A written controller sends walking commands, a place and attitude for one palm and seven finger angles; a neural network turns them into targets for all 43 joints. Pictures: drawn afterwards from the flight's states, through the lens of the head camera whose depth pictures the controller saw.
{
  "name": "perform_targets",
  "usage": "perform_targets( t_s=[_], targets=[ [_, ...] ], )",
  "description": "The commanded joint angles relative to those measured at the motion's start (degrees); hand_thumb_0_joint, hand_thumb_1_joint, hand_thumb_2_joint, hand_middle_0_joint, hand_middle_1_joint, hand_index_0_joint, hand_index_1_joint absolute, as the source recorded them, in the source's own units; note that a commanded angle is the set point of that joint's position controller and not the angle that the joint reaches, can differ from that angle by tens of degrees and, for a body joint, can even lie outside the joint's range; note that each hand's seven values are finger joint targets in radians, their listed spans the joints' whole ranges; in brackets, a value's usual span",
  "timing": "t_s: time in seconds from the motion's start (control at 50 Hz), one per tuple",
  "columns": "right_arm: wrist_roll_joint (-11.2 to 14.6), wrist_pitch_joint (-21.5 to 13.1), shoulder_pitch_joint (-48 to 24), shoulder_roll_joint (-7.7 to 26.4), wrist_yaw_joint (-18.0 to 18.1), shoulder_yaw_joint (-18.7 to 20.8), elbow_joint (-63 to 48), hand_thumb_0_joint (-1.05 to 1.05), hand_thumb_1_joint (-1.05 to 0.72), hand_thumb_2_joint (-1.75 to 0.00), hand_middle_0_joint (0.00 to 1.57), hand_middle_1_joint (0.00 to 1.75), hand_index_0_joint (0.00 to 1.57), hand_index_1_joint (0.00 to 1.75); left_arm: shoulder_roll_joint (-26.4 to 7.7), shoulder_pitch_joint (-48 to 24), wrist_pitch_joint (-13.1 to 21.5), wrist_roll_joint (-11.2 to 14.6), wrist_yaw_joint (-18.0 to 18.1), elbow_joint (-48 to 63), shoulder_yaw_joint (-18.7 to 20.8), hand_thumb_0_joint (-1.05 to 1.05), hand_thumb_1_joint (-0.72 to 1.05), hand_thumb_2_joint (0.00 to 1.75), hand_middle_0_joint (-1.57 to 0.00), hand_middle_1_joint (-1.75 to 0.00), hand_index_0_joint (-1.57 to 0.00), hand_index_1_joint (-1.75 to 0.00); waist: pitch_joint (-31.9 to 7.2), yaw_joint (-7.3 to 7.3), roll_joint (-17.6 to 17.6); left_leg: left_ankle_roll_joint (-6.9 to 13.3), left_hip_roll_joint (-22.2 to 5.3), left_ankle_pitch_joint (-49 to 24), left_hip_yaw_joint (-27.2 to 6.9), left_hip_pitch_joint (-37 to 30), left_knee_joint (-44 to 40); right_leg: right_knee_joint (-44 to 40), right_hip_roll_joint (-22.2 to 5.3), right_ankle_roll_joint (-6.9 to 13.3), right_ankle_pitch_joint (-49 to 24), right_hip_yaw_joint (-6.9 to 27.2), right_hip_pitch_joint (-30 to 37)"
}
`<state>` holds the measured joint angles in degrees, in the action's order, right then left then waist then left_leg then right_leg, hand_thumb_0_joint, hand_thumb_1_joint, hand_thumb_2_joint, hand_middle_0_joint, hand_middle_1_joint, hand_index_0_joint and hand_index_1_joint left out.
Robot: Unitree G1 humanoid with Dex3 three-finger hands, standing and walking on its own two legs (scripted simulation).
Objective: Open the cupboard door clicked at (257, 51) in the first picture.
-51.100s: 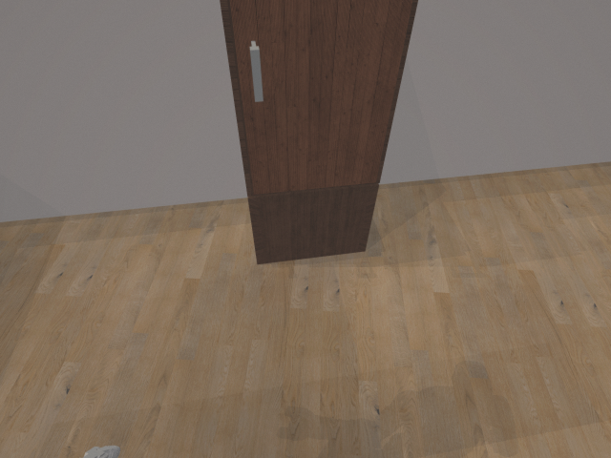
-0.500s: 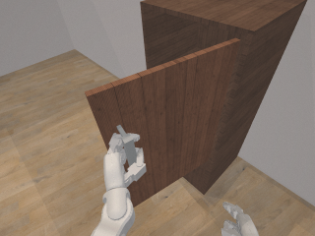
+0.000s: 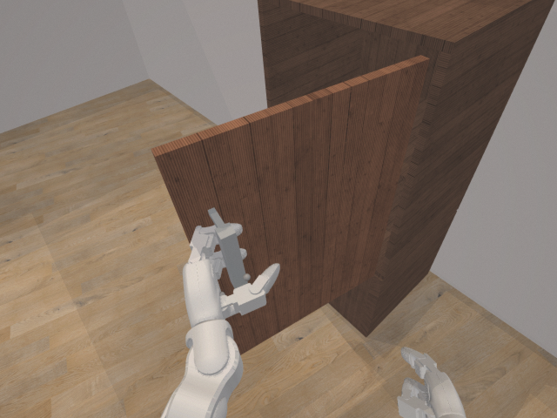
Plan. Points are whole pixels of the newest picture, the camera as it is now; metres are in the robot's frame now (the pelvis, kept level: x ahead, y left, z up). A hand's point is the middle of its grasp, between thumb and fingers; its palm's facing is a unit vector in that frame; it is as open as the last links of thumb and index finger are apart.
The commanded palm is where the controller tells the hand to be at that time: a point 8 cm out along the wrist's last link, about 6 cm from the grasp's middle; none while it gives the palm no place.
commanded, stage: open thumb and fingers to let go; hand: left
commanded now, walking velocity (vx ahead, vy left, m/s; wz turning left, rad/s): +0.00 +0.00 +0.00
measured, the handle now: (227, 249) +0.33 +0.09 +0.09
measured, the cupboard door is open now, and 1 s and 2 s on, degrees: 79 82 79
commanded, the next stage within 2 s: slide the hand sideways off the handle in 0.46 s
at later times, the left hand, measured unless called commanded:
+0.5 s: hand (245, 271) +0.29 +0.06 +0.09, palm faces +0.22 -0.97 -0.02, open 14.8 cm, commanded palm +0.25 +0.09 +0.09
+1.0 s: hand (244, 304) +0.25 +0.06 +0.09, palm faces -0.19 -0.98 +0.01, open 16.1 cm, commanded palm +0.23 +0.13 +0.09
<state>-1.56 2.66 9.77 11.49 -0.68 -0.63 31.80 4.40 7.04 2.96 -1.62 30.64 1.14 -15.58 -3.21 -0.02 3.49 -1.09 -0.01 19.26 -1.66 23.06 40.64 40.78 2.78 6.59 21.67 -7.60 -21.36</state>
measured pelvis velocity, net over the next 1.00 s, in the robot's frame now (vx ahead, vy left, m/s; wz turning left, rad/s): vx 0.00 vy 0.04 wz -0.06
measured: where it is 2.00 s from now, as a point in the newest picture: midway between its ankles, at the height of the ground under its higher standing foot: outside the picture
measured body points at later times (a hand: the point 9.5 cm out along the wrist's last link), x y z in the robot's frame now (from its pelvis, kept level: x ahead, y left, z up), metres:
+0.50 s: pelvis +0.00 +0.03 +0.00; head +0.00 +0.00 +0.45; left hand +0.28 +0.11 +0.09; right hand +0.18 -0.18 -0.10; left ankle +0.02 +0.14 -0.71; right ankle +0.00 -0.04 -0.71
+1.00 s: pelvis +0.00 +0.04 +0.00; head -0.01 +0.03 +0.45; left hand +0.25 +0.11 +0.09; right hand +0.16 -0.17 -0.08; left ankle +0.02 +0.14 -0.71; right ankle +0.00 -0.04 -0.71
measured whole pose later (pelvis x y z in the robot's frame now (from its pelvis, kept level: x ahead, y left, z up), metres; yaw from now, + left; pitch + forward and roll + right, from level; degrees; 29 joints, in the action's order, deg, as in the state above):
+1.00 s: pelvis +0.00 +0.04 +0.00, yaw -3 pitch +1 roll +0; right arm 1.1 2.0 13.3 11.6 -1.4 -2.9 27.2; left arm -1.9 10.7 7.3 1.9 8.4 3.7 -18.7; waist -2.8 -0.5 2.0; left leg 1.9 0.9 20.5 2.8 23.2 42.4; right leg 42.8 1.7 3.3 21.4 -3.3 -22.8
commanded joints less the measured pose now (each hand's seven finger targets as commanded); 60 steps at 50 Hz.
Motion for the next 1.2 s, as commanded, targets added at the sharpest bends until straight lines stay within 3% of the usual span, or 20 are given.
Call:
perform_targets(
  t_s=[0.0, 0.06, 0.28, 0.42, 0.54, 0.56, 0.58, 0.6, 0.62, 0.66, 0.7, 0.72, 0.76, 0.82, 0.92, 0.98, 1.06, 1.08, 1.18],
  targets=[
    [0.0, -3.6, -7.7, 3.3, 0.3, 1.0, -9.5, 0.00, -0.90, -0.90, 0.20, 0.30, 0.20, 0.30, 7.0, -14.8, 4.8, -1.4, 0.4, 12.2, -2.0, 0.00, -0.43, 0.33, -0.30, -1.21, -0.30, -1.21, -8.9, -0.68, -9.3, 2.6, 2.2, -5.3, -0.2, -3.1, -0.4, -12.9, -7.6, -7.0, -11.2, 12.8, 2.0],
    [0.0, -3.7, -7.9, 3.2, 0.5, 0.9, -9.1, 0.00, -0.90, -0.90, 0.20, 0.30, 0.20, 0.30, 6.1, -16.0, 5.0, -1.2, 0.8, 10.4, -0.8, 0.00, -0.50, 0.30, -0.30, -1.20, -0.30, -1.20, -8.8, -0.35, -10.5, 2.6, 2.3, -4.8, -0.2, -2.3, -0.5, -13.4, -7.6, -7.1, -10.0, 13.3, 2.2],
    [0.0, -3.9, -7.2, 3.4, -0.4, 1.2, -9.1, 0.00, -0.90, -0.90, 0.20, 0.30, 0.20, 0.30, 10.1, -16.0, 4.1, -1.9, 1.9, 7.8, -3.8, 0.00, -0.50, 0.30, -0.21, -0.65, -0.21, -0.65, -10.3, 0.07, -7.5, 2.6, 1.3, -7.6, 0.2, -4.8, -1.6, -9.3, -4.6, -5.2, -10.2, 7.3, 0.0],
    [0.1, -3.4, -8.1, 3.4, -0.8, 1.0, -8.9, 0.00, -0.90, -0.90, 0.20, 0.30, 0.20, 0.30, 10.5, -17.9, 2.6, -1.3, 2.5, 7.4, -3.3, 0.00, -0.50, 0.30, -0.15, -0.30, -0.15, -0.30, -9.6, 0.04, -7.7, 2.5, 1.1, -7.7, 0.2, -4.4, -1.4, -8.3, -3.9, -4.9, -8.5, 6.2, -1.4],
    [0.2, -3.4, -8.5, 3.2, -1.4, 1.2, -8.7, 0.00, -0.90, -0.90, 0.20, 0.30, 0.20, 0.30, 12.6, -18.8, 2.1, -1.6, 2.8, 8.3, -4.9, 0.00, -0.50, 0.30, -0.15, -0.30, -0.15, -0.30, -10.8, 0.12, -6.9, 2.3, 0.7, -8.1, -0.2, -5.1, -1.2, -6.8, -3.2, -4.4, -7.6, 5.1, -2.5],
    [0.3, -2.6, -4.4, 5.9, -2.2, 1.1, -8.9, 0.00, -0.90, -0.90, 0.20, 0.30, 0.20, 0.30, 6.7, -18.0, 4.6, -7.0, -9.4, 9.8, -17.8, 0.00, -0.50, 0.30, -0.15, -0.30, -0.15, -0.30, -5.8, -5.58, -8.5, 3.5, 1.1, -9.4, -0.3, -7.4, -2.5, -6.1, -3.0, -4.8, -14.3, 7.2, -3.9],
    [1.4, -2.5, -2.7, 5.5, -1.9, 2.0, -10.1, 0.00, -0.90, -0.90, 0.20, 0.30, 0.20, 0.30, 2.9, -22.1, 7.6, -4.5, -15.8, 13.9, -14.0, 0.00, -0.50, 0.30, -0.15, -0.30, -0.15, -0.30, -11.5, -4.16, -6.6, 3.7, 0.9, -11.8, -0.5, -7.5, -1.9, -4.2, -3.3, -4.3, -18.3, 7.3, -1.7],
    [1.5, -2.9, -2.5, 5.3, -1.6, 1.7, -11.1, 0.00, -0.90, -0.90, 0.20, 0.30, 0.20, 0.30, 1.5, -20.0, 9.4, -3.3, -20.8, 14.3, -13.7, 0.00, -0.50, 0.30, -0.15, -0.30, -0.15, -0.30, -14.1, -3.19, -5.5, 3.8, 1.0, -12.9, -0.1, -8.0, -1.3, -3.1, -3.3, -4.4, -20.8, 7.3, -0.4],
    [2.0, -3.3, -2.0, 5.3, -1.2, 1.5, -11.7, 0.00, -0.90, -0.90, 0.20, 0.30, 0.20, 0.30, -0.8, -18.7, 10.6, -1.5, -24.9, 14.7, -11.9, 0.00, -0.50, 0.30, -0.15, -0.30, -0.15, -0.30, -14.4, -3.23, -5.3, 3.8, 1.0, -12.5, -0.1, -7.8, -1.3, -3.1, -3.5, -4.4, -20.8, 7.3, 0.0],
    [2.8, -4.2, -2.8, 4.8, -0.6, 0.8, -13.6, 0.00, -0.90, -0.90, 0.20, 0.30, 0.20, 0.30, 0.0, -15.7, 11.3, 2.6, -28.6, 15.3, -10.1, 0.00, -0.50, 0.30, -0.15, -0.30, -0.15, -0.30, -13.1, -2.38, -7.1, 3.7, 1.0, -9.1, -0.3, -6.4, -1.9, -4.3, -3.1, -4.6, -16.1, 7.0, 0.0],
    [3.2, -4.7, -3.9, 4.9, -0.2, 0.1, -13.9, 0.00, -0.90, -0.90, 0.20, 0.30, 0.20, 0.30, 1.5, -15.1, 10.4, 5.4, -27.6, 13.1, -8.3, 0.00, -0.50, 0.30, -0.15, -0.30, -0.15, -0.30, -7.3, -2.42, -7.9, 3.3, 0.8, -3.8, -1.1, -4.5, -3.1, -5.9, -2.6, -4.7, -7.8, 6.2, -3.0],
    [3.3, -5.0, -4.4, 5.1, 0.0, 0.1, -14.0, 0.00, -0.90, -0.90, 0.20, 0.30, 0.20, 0.30, -0.4, -14.8, 10.2, 5.9, -26.1, 13.2, -5.5, 0.00, -0.50, 0.30, -0.15, -0.30, -0.15, -0.30, -6.8, -1.63, -8.6, 3.2, 0.8, -1.7, -1.1, -3.8, -3.5, -6.7, -2.6, -4.8, -4.1, 6.4, -3.3],
    [3.2, -5.0, -4.7, 5.1, 0.0, -0.1, -14.2, 0.00, -0.90, -0.90, 0.20, 0.30, 0.20, 0.30, -1.4, -14.0, 9.5, 5.3, -23.2, 13.4, -3.6, 0.00, -0.50, 0.30, -0.15, -0.30, -0.15, -0.30, -6.3, -0.88, -8.5, 3.2, 0.9, 0.3, -1.0, -3.4, -4.5, -7.4, -2.6, -4.8, -0.5, 6.5, -3.5],
    [2.7, -5.0, -4.6, 5.0, -0.4, 0.0, -14.6, 0.00, -0.90, -0.90, 0.20, 0.30, 0.20, 0.30, -4.2, -10.3, 9.1, 3.6, -20.7, 15.0, -0.8, 0.00, -0.50, 0.30, -0.15, -0.30, -0.15, -0.30, -8.7, 0.67, -8.1, 3.2, 0.8, -2.0, -0.4, -3.8, -4.9, -6.6, -2.5, -4.5, -2.9, 6.6, -1.1],
    [2.7, -4.1, -5.2, 4.9, -0.5, -0.4, -15.5, 0.00, -0.90, -0.90, 0.20, 0.30, 0.20, 0.30, -5.8, -5.5, 8.4, 3.4, -20.7, 16.1, 1.1, 0.00, -0.50, 0.30, -0.15, -0.30, -0.15, -0.30, -6.1, 1.21, -6.5, 3.1, 0.7, -1.8, 0.8, -2.5, -5.2, -7.4, -2.7, -4.5, -2.9, 7.1, -0.5],
    [2.6, -3.6, -5.1, 5.0, -0.4, -0.5, -15.6, 0.00, -0.90, -0.90, 0.20, 0.30, 0.20, 0.30, -8.5, -1.6, 8.1, 3.8, -20.7, 17.1, 4.8, 0.00, -0.50, 0.30, -0.15, -0.30, -0.15, -0.30, -6.3, 1.90, -6.9, 3.0, 0.8, -2.5, 1.1, -2.0, -5.2, -7.7, -2.6, -4.4, -3.7, 7.4, 0.9],
    [2.6, -3.5, -5.2, 5.1, -0.1, -0.5, -16.3, 0.00, -0.90, -0.90, 0.20, 0.30, 0.20, 0.30, -8.5, 0.9, 8.0, 4.8, -21.2, 19.7, 5.4, 0.00, -0.50, 0.30, -0.15, -0.30, -0.15, -0.30, -5.4, 1.22, -5.8, 3.0, 0.8, -2.1, 1.7, -1.8, -4.7, -8.0, -2.6, -4.8, -4.0, 7.8, 0.1],
    [2.5, -3.5, -4.8, 5.1, -0.1, -0.6, -16.2, 0.00, -0.90, -0.90, 0.20, 0.30, 0.20, 0.30, -8.9, 1.8, 7.9, 4.9, -21.4, 19.2, 5.8, 0.00, -0.50, 0.30, -0.15, -0.30, -0.15, -0.30, -5.0, 1.11, -7.2, 3.0, 0.8, -2.4, 1.5, -1.5, -4.5, -8.0, -2.6, -4.8, -4.5, 7.8, 0.3],
    [2.7, -4.2, -3.5, 5.4, -0.1, -0.2, -16.8, 0.00, -0.90, -0.90, 0.20, 0.30, 0.20, 0.30, -9.9, 8.5, 8.7, 5.7, -23.2, 23.0, 7.2, 0.00, -0.50, 0.30, -0.15, -0.30, -0.15, -0.30, -7.6, 1.33, -5.9, 3.0, 0.8, -6.2, 1.7, -1.9, -3.4, -5.9, -2.4, -4.9, -11.3, 7.5, 1.6]
  ],
)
